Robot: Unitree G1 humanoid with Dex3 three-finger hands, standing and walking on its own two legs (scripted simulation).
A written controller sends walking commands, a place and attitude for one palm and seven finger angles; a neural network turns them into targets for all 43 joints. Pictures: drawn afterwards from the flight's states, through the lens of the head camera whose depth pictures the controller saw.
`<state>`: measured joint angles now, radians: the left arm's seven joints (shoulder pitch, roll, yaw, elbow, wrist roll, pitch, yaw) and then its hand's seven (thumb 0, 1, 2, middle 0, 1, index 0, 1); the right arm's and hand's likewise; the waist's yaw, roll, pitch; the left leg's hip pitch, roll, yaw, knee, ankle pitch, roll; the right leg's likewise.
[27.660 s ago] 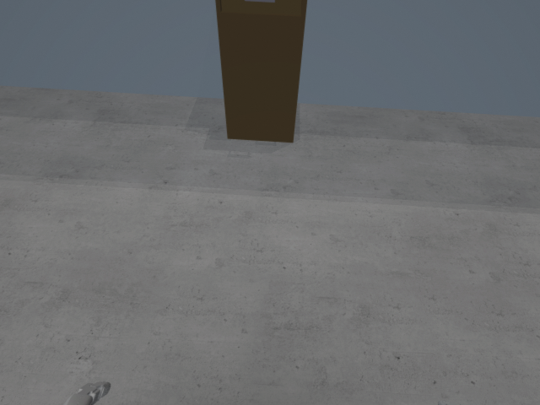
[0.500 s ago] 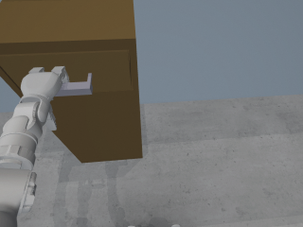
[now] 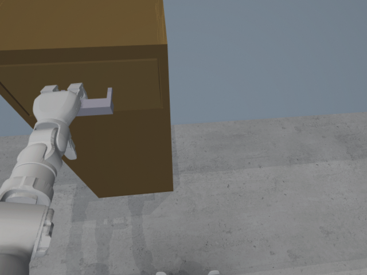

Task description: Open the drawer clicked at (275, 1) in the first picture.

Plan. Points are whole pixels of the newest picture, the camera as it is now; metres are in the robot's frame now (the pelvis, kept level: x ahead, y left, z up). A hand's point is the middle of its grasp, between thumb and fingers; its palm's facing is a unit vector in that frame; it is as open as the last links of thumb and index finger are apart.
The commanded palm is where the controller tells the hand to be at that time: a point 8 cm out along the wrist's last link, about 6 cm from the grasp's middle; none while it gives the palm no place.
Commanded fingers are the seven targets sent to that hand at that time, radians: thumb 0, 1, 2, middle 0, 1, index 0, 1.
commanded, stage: lower the fingers behind the handle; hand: left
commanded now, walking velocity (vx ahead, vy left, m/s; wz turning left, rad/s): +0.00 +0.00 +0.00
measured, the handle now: (85, 100) +0.50 +0.24 +0.06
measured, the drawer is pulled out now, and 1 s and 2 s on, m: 0.00 0.00 0.10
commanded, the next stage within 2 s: close the thumb around the handle in 0.20 s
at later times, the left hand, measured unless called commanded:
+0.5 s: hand (68, 122) +0.45 +0.28 +0.04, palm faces -0.05 -0.02 -1.00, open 12.8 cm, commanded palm +0.43 +0.26 +0.09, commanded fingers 0.00 0.12 0.56 -0.34 -1.27 -0.34 -1.27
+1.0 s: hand (68, 122) +0.45 +0.28 +0.04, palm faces -0.06 -0.02 -1.00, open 5.9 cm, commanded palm +0.43 +0.26 +0.09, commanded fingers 0.00 0.90 0.90 -0.40 -1.35 -0.40 -1.35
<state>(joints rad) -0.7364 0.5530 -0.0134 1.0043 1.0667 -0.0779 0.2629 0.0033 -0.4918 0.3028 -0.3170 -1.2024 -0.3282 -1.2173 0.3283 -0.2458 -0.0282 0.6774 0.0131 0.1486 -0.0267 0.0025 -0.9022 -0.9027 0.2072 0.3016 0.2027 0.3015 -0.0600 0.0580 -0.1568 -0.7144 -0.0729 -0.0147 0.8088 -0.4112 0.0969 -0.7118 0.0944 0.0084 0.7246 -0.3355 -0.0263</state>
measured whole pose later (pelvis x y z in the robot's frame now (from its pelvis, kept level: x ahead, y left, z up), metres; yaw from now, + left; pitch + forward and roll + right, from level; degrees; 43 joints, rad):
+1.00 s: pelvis +0.01 -0.01 +0.00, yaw +0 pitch +19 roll -3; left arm -0.69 0.57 0.00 0.94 1.06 -0.10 0.25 0.00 0.67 0.80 -0.34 -1.30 -0.40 -1.34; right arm 0.32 -0.26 -0.04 0.67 0.01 0.16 -0.03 0.00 -0.90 -0.90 0.21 0.30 0.20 0.30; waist -0.05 0.05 -0.16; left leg -0.70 -0.07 -0.02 0.80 -0.42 0.09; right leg -0.70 0.10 0.01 0.72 -0.34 -0.04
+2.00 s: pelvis +0.00 -0.01 +0.01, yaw +0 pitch +12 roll -2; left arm -0.26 0.49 -0.02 0.50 1.01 -0.04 0.24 0.00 0.65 0.83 -0.39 -1.32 -0.42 -1.35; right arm 0.20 -0.25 -0.03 0.62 0.02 0.13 -0.05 0.01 -0.90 -0.90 0.21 0.30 0.20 0.30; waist 0.02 0.06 -0.13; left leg -0.55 -0.08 0.00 0.74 -0.39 0.09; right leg -0.57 0.09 0.02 0.69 -0.33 -0.04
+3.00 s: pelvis +0.00 -0.02 +0.01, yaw +0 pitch +8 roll -1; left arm 0.26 0.44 0.00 0.02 0.99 0.00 0.28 -0.01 0.65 0.80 -0.42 -1.35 -0.42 -1.35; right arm 0.10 -0.22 0.01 0.61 -0.01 0.07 -0.04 0.01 -0.90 -0.90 0.21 0.30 0.20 0.30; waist 0.09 0.06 -0.10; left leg -0.45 -0.08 0.00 0.71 -0.40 0.08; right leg -0.48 0.09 0.03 0.70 -0.35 -0.05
